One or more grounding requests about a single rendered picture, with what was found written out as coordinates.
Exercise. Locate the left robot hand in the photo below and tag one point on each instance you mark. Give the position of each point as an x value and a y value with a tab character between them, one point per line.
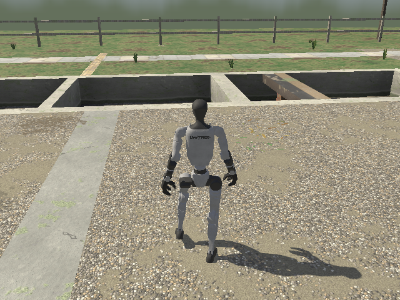
165	186

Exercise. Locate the right robot hand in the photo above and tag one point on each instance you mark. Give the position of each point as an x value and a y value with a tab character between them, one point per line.
229	177

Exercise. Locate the robot right upper arm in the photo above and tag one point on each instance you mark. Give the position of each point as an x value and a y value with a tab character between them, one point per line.
223	144

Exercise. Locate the robot left upper arm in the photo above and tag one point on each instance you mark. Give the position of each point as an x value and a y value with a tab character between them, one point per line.
177	142

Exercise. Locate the left robot forearm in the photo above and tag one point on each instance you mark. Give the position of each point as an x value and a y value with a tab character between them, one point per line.
170	169

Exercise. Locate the robot left foot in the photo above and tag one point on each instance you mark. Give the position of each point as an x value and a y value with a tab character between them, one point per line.
179	234

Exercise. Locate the right robot forearm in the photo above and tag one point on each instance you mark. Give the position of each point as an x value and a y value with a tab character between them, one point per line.
230	165

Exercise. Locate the robot head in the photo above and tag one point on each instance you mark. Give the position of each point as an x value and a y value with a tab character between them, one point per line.
199	108

